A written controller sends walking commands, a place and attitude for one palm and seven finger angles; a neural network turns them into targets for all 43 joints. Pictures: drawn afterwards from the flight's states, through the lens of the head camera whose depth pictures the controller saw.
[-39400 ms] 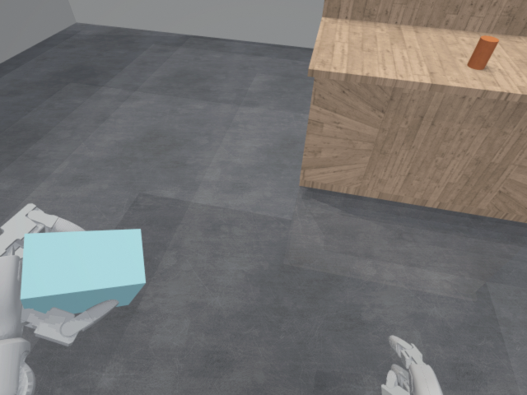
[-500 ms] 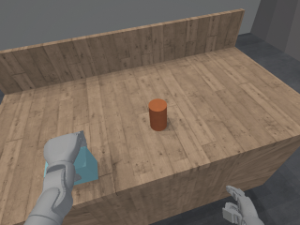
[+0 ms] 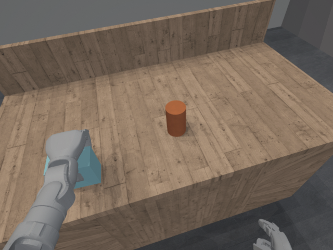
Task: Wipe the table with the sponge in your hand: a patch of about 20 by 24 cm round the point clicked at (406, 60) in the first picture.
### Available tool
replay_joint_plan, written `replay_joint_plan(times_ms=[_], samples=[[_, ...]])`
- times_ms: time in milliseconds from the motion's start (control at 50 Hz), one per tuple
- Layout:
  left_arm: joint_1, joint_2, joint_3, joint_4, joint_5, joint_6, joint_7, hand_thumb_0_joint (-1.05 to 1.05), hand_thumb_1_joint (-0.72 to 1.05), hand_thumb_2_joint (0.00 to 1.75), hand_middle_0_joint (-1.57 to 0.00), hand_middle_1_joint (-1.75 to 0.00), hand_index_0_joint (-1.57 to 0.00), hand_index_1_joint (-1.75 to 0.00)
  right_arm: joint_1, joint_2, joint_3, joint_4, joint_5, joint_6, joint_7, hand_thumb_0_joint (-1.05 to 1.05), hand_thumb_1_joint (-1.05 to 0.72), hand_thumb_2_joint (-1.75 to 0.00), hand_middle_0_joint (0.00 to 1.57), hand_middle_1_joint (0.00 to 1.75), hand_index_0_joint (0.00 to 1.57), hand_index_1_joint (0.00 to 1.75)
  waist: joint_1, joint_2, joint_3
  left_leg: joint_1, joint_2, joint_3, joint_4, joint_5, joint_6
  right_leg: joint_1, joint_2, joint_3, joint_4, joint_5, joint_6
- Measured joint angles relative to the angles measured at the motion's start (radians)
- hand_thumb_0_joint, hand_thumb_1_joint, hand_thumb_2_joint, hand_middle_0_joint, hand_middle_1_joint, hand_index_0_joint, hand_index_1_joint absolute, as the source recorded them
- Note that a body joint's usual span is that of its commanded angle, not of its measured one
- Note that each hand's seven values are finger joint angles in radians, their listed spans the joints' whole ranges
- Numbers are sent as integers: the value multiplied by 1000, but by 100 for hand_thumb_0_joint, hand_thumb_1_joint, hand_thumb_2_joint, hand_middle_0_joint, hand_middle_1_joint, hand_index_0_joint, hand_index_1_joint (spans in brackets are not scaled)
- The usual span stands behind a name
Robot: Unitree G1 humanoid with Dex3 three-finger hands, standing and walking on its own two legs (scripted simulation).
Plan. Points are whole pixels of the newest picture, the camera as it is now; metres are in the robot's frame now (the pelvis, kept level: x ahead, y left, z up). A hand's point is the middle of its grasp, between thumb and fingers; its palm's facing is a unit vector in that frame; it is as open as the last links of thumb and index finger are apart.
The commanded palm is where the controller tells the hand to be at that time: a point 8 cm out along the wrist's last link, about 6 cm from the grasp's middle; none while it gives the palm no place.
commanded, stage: wipe forward along the middle lane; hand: left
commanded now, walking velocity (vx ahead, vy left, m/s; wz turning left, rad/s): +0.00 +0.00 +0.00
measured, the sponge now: (77, 172) +0.30 +0.30 -0.02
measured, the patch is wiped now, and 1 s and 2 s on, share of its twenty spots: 0.95 0.95 0.95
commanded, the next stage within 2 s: slide back across to the first lane in 1.16 s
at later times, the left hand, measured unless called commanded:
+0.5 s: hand (74, 139) +0.37 +0.32 +0.03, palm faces -0.09 +0.01 -1.00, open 10.2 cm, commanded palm +0.36 +0.32 +0.07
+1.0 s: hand (72, 126) +0.42 +0.35 +0.04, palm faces -0.11 +0.04 -0.99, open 10.2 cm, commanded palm +0.42 +0.34 +0.07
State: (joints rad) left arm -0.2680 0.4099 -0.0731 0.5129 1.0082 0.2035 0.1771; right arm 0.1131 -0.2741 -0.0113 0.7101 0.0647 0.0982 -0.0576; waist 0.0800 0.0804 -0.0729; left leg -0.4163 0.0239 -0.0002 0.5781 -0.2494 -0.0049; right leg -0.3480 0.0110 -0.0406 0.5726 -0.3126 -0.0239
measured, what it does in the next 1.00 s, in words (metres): stands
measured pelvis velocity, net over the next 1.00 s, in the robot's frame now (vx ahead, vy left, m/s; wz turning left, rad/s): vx -0.01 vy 0.03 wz -0.02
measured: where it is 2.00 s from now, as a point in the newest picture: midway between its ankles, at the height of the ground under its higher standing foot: outside the picture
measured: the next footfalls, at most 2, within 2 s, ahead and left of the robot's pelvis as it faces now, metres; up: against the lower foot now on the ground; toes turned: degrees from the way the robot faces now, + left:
none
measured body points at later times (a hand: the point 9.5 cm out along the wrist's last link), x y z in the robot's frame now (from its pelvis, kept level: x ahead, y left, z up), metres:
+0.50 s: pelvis -0.01 +0.01 -0.01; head +0.03 -0.01 +0.44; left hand +0.37 +0.32 +0.09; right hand +0.09 -0.27 -0.14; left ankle +0.03 +0.13 -0.73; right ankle -0.01 -0.11 -0.73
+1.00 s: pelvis -0.01 +0.03 -0.01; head +0.06 +0.03 +0.43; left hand +0.42 +0.34 +0.09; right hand +0.07 -0.24 -0.14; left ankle +0.03 +0.13 -0.73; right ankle -0.01 -0.10 -0.73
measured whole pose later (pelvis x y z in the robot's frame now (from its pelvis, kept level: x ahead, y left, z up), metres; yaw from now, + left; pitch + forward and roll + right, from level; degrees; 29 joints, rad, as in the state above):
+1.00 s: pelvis -0.01 +0.03 -0.01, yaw -1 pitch +14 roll -3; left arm -0.77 0.57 0.00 1.10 1.08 0.08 0.25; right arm 0.24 -0.28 -0.02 0.73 0.05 0.13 -0.02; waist -0.03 0.05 -0.11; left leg -0.67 0.03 0.01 0.71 -0.28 0.03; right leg -0.58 0.01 -0.03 0.64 -0.30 0.01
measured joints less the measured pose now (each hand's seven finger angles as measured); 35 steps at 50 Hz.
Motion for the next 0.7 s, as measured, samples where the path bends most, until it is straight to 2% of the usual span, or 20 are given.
replay_joint_plan(times_ms=[120, 240, 400, 700], samples=[[-106, 31, 26, 132, 11, -32, 12, -1, -61, 104, -80, -137, -81, -140, 25, 2, 1, 8, 1, 7, 0, 1, -90, -89, 20, 30, 20, 30, -22, -6, -5, -48, 5, -5, 22, 2, -3, -47, 5, -4, 20, 2, -4], [-167, 56, 48, 231, 15, -65, 20, -2, -61, 105, -80, -138, -81, -141, 61, -12, -6, 11, 2, 17, 1, 1, -90, -89, 20, 30, 20, 30, -47, -3, -11, -81, 10, -4, 40, -2, -1, -78, 10, -2, 31, 4, -3], [-242, 92, 90, 342, 22, -118, 45, -2, -61, 105, -80, -137, -81, -141, 100, -22, -16, 26, 1, 23, 9, 1, -91, -89, 20, 30, 20, 30, -67, -12, -19, -121, 15, 0, 61, -8, 3, -115, 14, 3, 41, 6, 0], [-372, 129, 101, 492, 43, -136, 76, -3, -61, 104, -80, -137, -81, -142, 109, -13, -13, 27, 0, 28, 28, 1, -91, -89, 20, 30, 20, 30, -92, -20, -31, -185, 10, 5, 90, -14, 16, -169, 9, 8, 48, 13, 16]])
